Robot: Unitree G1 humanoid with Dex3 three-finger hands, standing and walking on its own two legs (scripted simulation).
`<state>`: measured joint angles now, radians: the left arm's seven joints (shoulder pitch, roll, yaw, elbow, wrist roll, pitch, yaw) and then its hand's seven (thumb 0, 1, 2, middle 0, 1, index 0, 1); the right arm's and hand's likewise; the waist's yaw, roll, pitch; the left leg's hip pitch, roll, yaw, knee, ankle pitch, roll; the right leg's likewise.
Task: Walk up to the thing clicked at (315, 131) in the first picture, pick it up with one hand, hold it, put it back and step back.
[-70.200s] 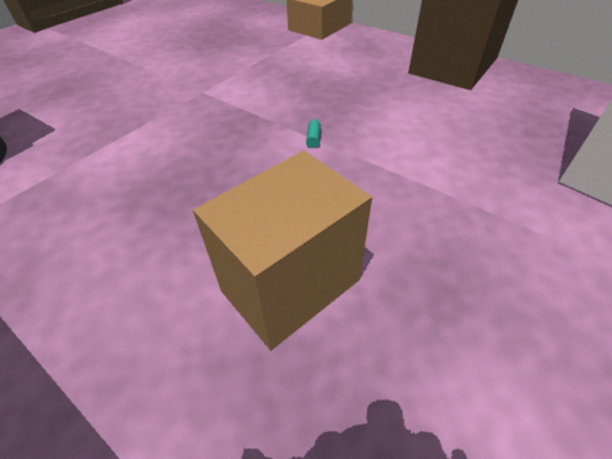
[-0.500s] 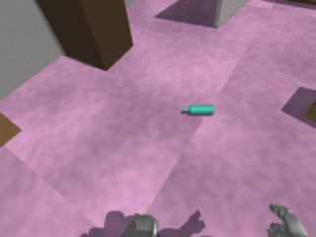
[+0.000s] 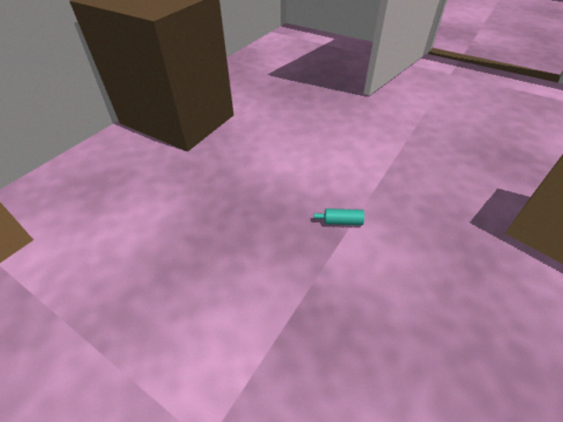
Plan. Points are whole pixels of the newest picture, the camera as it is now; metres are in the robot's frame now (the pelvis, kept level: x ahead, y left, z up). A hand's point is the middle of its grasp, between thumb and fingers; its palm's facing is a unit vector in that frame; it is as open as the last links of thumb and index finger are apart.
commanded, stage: step back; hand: right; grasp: from above
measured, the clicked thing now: (338, 216) +1.10 -0.26 -0.72
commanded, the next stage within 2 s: stand in 0.70 s
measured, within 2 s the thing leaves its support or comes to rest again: neither
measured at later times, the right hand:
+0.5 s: hand out of the picture +0.12 -0.25 -0.13, palm faces +0.05 +0.93 -0.36, open 7.3 cm
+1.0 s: hand out of the picture +0.12 -0.26 -0.13, palm faces +0.02 +0.94 -0.33, open 7.3 cm
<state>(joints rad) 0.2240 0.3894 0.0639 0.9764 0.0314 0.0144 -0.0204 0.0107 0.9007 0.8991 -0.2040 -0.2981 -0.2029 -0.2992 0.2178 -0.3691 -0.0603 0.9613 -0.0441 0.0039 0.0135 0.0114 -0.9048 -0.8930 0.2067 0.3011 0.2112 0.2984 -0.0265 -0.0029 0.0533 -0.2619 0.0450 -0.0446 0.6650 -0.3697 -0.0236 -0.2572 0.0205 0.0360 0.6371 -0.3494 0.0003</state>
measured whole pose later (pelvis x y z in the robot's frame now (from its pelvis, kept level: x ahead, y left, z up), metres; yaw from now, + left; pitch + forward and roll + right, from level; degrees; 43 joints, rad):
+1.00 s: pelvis +0.05 -0.01 +0.02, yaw -1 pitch -3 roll +0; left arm 0.04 0.33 0.01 1.08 0.01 -0.02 -0.01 0.01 0.90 0.90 -0.21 -0.30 -0.21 -0.30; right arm 0.10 -0.35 0.01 1.11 0.00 -0.02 0.01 0.01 -0.91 -0.89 0.20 0.30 0.21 0.30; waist -0.02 -0.01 0.06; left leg -0.09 0.03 0.02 0.39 -0.25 -0.03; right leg -0.18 -0.02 0.00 0.42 -0.19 0.01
